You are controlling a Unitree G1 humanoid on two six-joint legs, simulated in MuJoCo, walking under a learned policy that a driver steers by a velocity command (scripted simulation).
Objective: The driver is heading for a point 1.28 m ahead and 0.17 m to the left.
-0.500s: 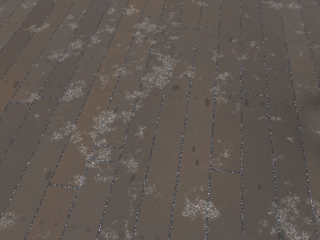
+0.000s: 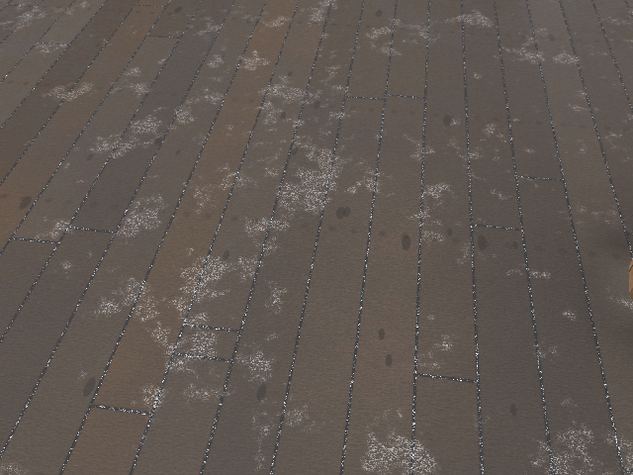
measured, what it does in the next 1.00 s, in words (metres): walks ahead: right foot, then left foot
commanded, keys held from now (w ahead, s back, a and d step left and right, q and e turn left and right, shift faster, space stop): no key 0.10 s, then w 0.90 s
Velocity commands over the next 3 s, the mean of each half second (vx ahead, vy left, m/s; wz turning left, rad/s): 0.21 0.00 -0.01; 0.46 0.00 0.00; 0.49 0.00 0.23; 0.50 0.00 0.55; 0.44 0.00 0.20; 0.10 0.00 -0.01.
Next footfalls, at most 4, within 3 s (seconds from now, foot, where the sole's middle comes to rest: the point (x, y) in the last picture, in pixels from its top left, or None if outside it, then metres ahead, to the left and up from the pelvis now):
0.44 right None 0.19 -0.13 -0.78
0.96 left None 0.53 0.03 -0.78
1.48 right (396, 353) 0.83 -0.14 -0.78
2.02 left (283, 292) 1.02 0.14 -0.78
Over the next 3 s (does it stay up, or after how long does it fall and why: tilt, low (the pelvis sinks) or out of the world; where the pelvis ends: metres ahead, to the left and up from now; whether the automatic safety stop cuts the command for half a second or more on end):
stays up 1.21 0.20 0.00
